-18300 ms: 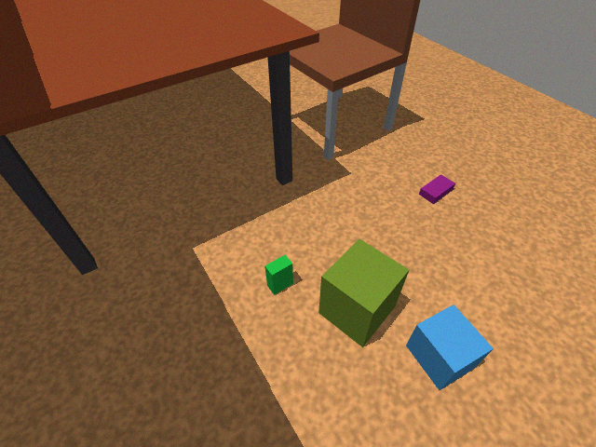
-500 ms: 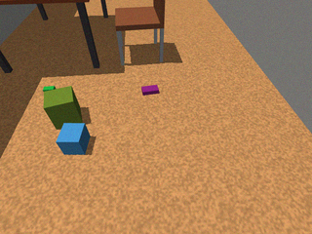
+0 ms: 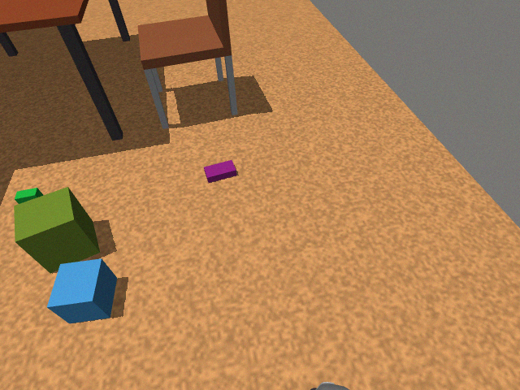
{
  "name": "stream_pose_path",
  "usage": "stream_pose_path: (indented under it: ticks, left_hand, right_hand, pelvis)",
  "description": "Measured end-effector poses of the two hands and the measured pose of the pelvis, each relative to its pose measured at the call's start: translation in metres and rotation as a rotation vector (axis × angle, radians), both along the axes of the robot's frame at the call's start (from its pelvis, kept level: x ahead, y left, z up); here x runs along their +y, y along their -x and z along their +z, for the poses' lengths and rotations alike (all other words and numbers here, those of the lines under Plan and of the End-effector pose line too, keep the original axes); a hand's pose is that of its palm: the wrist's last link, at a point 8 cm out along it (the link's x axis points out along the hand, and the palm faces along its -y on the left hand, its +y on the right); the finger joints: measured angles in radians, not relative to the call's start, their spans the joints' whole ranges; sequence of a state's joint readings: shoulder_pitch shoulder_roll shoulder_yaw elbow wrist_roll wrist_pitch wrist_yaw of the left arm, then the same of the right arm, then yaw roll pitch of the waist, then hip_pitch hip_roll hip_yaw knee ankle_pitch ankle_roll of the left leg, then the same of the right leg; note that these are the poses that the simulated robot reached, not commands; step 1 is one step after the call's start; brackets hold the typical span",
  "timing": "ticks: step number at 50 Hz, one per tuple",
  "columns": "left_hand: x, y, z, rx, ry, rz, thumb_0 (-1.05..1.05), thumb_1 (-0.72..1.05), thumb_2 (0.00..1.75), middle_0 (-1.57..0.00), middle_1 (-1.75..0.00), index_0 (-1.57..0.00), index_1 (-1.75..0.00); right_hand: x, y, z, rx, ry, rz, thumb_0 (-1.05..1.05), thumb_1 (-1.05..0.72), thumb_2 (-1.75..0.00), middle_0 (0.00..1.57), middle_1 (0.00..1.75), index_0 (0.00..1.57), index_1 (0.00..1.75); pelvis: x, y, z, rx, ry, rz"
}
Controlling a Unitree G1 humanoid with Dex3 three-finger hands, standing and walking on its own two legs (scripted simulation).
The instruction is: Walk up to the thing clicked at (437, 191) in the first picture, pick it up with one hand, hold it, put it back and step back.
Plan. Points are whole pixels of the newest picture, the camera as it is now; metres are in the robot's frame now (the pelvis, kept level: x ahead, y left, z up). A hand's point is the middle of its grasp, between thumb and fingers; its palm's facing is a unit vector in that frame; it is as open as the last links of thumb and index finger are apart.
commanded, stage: walk up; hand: left
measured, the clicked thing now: (220, 171) +1.30 +0.22 -0.74
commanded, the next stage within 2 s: none
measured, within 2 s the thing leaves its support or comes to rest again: neither
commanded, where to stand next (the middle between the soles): +0.91 -0.02 m, yaw +1 degrees
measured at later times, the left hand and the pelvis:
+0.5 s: hand (119, 340) +0.26 +0.29 -0.16, palm faces -0.01 -0.94 -0.34, open 7.3 cm; pelvis +0.24 +0.01 -0.01, yaw +1 degrees
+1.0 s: hand (167, 211) +0.53 +0.22 -0.11, palm faces -0.01 -0.91 -0.41, open 7.3 cm; pelvis +0.45 -0.05 +0.00, yaw +0 degrees
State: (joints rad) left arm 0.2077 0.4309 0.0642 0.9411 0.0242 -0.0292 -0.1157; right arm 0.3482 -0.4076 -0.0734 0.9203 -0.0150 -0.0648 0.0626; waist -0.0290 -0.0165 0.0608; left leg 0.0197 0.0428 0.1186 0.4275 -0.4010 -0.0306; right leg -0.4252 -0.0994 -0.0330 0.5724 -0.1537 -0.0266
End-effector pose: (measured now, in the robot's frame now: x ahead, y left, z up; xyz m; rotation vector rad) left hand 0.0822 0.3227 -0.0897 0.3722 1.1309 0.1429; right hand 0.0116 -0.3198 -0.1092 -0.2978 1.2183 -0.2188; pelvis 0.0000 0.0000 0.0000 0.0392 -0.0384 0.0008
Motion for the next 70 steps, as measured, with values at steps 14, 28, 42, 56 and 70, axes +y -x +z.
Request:
stream_pose_path:
  ticks: [14, 28, 42, 56, 70]
  left_hand:
    - [-0.032, -0.103, 0.013, -0.054, -0.006, 0.054, 0.0, 0.9, 0.89, -0.2, -0.3, -0.21, -0.3]
    - [0.006, -0.207, -0.031, 0.088, 0.023, 0.077, 0.01, 0.91, 0.89, -0.2, -0.3, -0.21, -0.3]
    - [-0.029, -0.387, -0.001, -0.023, -0.024, -0.018, 0.0, 0.91, 0.9, -0.2, -0.3, -0.21, -0.3]
    - [-0.055, -0.447, 0.021, -0.037, -0.044, 0.07, 0.0, 0.9, 0.89, -0.2, -0.3, -0.21, -0.3]
    - [-0.02, -0.518, -0.03, 0.099, 0.014, 0.117, 0.0, 0.91, 0.89, -0.2, -0.3, -0.21, -0.3]
  right_hand:
    - [-0.017, -0.195, 0.013, -0.088, -0.017, 0.107, 0.01, -0.91, -0.89, 0.2, 0.3, 0.2, 0.3]
    - [0.011, -0.35, 0.034, -0.184, 0.068, 0.117, 0.01, -0.91, -0.89, 0.2, 0.3, 0.2, 0.3]
    - [-0.035, -0.406, 0.002, -0.054, 0.016, 0.033, 0.01, -0.9, -0.89, 0.21, 0.3, 0.2, 0.3]
    - [-0.043, -0.553, 0.005, -0.063, -0.033, 0.115, 0.01, -0.91, -0.89, 0.2, 0.3, 0.2, 0.3]
    - [-0.007, -0.697, 0.028, -0.187, 0.05, 0.157, 0.01, -0.91, -0.89, 0.2, 0.3, 0.2, 0.3]
  pelvis:
    - [-0.023, -0.128, 0.011, 0.002, 0.047, 0.013]
    - [0.006, -0.268, -0.003, -0.004, 0.038, 0.013]
    - [-0.031, -0.392, -0.006, -0.004, 0.002, -0.009]
    - [-0.051, -0.493, 0.011, -0.004, 0.035, 0.015]
    - [-0.017, -0.601, -0.005, -0.018, 0.042, 0.035]
